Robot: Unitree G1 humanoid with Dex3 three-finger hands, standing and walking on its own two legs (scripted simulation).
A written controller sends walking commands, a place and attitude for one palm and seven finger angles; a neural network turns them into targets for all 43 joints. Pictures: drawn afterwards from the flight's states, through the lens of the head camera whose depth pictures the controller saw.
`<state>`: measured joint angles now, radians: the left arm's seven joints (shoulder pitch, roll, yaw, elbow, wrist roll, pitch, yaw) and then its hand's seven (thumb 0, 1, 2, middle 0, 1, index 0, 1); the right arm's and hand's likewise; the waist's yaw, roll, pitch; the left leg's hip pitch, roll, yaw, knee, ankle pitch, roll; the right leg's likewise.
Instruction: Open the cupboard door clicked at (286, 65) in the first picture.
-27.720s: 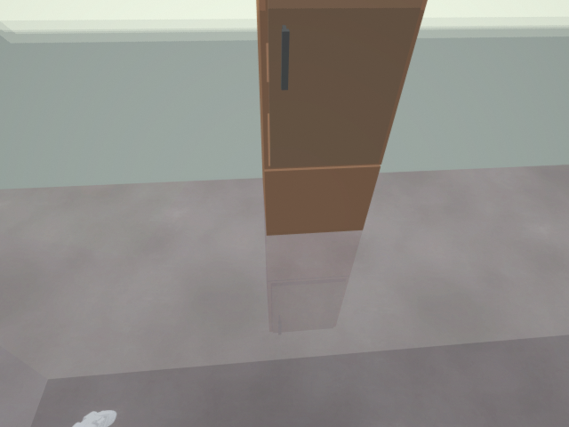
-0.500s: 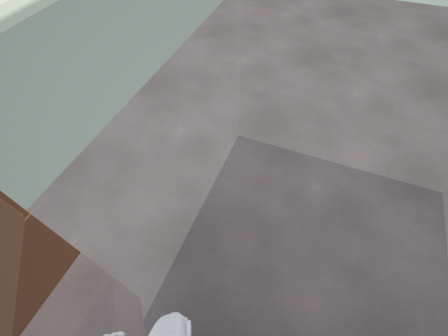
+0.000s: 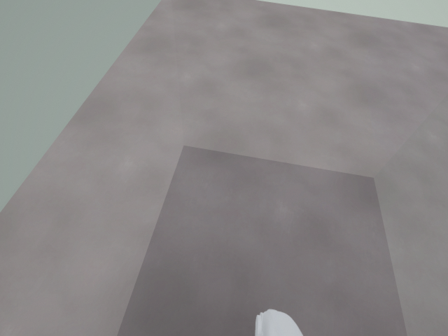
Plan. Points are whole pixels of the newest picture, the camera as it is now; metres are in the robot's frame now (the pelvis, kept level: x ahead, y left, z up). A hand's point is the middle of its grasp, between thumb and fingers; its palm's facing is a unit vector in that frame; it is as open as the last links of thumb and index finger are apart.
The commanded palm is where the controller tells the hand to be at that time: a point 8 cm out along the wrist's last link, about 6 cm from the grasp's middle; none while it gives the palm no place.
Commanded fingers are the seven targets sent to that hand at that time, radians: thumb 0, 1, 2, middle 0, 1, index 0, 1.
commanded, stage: walk to a spot facing it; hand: left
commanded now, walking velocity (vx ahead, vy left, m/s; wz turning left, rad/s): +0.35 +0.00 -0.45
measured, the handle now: out of the picture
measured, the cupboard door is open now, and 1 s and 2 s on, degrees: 41 41 41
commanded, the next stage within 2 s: turn to face it in 0.80 s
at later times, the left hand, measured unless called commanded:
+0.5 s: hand (189, 241) +0.34 +0.10 -0.16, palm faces -0.14 -0.96 -0.25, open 7.0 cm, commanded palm none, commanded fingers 0.00 0.90 0.90 -0.20 -0.30 -0.20 -0.30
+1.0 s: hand (205, 182) +0.52 +0.08 -0.19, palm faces -0.16 -0.98 -0.13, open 7.3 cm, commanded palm none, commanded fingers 0.00 0.90 0.90 -0.20 -0.30 -0.20 -0.30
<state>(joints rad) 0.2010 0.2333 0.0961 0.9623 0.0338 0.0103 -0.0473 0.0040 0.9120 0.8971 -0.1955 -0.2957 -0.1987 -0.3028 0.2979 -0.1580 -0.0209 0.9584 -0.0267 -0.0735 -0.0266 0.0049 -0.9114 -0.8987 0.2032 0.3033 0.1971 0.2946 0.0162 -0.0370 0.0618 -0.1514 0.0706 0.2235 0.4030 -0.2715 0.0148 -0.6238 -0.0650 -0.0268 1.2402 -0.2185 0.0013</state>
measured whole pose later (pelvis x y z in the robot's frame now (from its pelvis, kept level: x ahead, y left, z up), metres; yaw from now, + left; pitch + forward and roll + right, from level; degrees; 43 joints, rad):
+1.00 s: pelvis +0.50 -0.08 -0.01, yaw -14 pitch +0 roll +0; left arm 0.30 0.14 0.05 1.09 0.02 -0.02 0.00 0.00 0.91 0.90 -0.20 -0.30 -0.20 -0.30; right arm 0.24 -0.16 -0.04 1.03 -0.01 -0.08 -0.04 -0.01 -0.94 -0.90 0.20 0.30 0.20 0.29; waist 0.02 -0.04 0.07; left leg -0.23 0.01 0.19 0.47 -0.24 0.07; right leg -0.51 -0.08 -0.01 1.21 -0.29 0.00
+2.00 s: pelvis +0.62 -0.11 +0.00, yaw +19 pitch +2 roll -2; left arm 0.17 0.26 0.08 0.93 0.02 0.05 0.00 0.00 0.91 0.90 -0.20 -0.30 -0.20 -0.30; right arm 0.18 -0.20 -0.04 0.92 -0.01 0.03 0.00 0.01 -0.90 -0.90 0.20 0.30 0.20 0.29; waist 0.01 -0.02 0.08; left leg -0.29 -0.02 0.02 0.46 -0.20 0.06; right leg -0.52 -0.10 0.02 1.12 -0.33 0.11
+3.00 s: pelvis +0.61 -0.16 +0.00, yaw +55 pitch +1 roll -1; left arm 0.17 0.26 0.08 0.91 0.02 0.06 0.00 0.00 0.91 0.90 -0.20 -0.30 -0.20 -0.30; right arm 0.16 -0.20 -0.04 0.92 -0.01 0.03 0.00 0.01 -0.90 -0.90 0.20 0.30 0.20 0.29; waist 0.01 -0.03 0.08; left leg -0.26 -0.04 0.00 0.45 -0.21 0.06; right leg -0.51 -0.10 0.02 1.11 -0.35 0.10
